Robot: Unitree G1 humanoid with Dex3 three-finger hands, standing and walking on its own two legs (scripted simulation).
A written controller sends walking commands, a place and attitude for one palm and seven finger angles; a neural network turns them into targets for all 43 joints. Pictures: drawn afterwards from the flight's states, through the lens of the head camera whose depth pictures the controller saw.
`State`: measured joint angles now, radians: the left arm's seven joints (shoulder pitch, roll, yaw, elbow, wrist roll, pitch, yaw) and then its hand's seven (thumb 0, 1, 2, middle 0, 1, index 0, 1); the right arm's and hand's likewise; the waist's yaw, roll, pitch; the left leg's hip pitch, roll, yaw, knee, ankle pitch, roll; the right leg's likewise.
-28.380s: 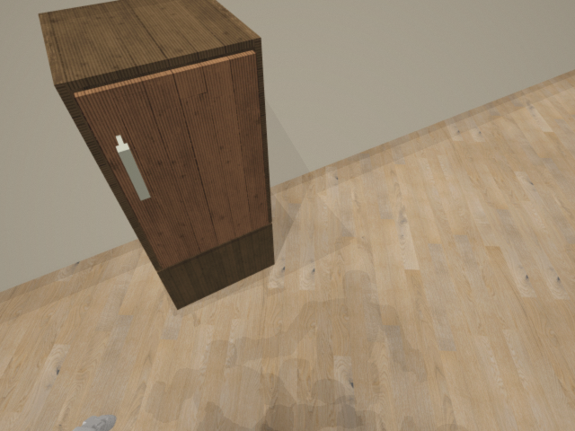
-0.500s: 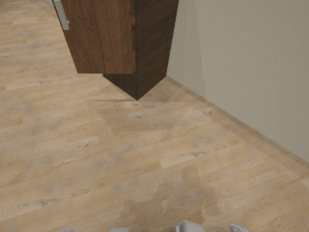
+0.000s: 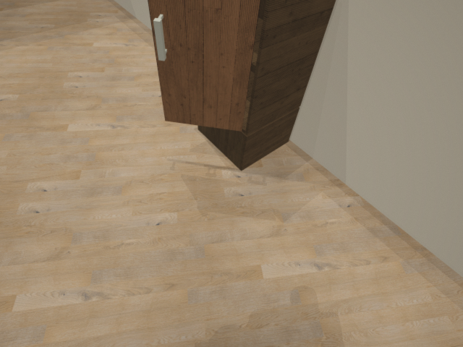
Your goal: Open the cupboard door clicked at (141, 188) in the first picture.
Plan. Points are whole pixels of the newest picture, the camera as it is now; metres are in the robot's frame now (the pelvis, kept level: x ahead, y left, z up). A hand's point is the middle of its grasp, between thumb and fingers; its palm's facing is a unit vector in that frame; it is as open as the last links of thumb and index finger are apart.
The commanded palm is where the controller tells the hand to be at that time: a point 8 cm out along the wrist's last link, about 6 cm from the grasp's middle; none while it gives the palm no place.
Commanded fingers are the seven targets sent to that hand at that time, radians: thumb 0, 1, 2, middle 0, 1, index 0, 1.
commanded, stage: take the last steps up to it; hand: left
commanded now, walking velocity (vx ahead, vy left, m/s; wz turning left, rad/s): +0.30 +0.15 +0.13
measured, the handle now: (161, 37) +1.06 +0.34 -0.04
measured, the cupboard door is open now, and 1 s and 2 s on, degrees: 43 43 43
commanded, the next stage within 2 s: come to a stop and stand still in 1.30 s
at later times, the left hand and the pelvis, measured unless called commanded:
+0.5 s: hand (152, 275) +0.27 +0.19 -0.16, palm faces -0.02 -0.98 -0.19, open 7.4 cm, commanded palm none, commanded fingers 0.00 0.90 0.90 -0.20 -0.30 -0.20 -0.30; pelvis +0.14 +0.01 -0.01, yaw +1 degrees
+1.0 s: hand (118, 289) +0.24 +0.26 -0.18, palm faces +0.14 -0.97 -0.19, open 7.3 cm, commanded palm none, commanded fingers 0.00 0.90 0.90 -0.20 -0.30 -0.20 -0.30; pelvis +0.31 +0.08 -0.01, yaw +2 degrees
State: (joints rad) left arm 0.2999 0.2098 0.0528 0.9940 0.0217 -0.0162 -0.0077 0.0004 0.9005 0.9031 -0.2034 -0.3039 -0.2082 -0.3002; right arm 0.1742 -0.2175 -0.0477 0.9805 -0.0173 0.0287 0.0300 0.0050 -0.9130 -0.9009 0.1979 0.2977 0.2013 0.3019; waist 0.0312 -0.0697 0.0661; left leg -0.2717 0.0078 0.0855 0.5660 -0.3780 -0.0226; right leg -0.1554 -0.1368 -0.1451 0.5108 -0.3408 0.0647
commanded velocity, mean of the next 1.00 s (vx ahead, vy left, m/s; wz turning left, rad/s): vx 0.30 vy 0.09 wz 0.01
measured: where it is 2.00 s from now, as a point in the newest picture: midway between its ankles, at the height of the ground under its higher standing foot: (209, 271)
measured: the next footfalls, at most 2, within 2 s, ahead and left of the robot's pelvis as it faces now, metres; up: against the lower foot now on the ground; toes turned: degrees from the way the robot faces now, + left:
right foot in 0.50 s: +0.25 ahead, -0.08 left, +0.00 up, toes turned -6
left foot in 0.94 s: +0.40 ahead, +0.20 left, +0.00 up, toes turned +9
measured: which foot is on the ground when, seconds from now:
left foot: down 0.00-0.50, up 0.52-0.92, down 0.94-1.00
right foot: down 0.00-0.00, up 0.02-0.48, down 0.50-0.94, up 0.96-1.00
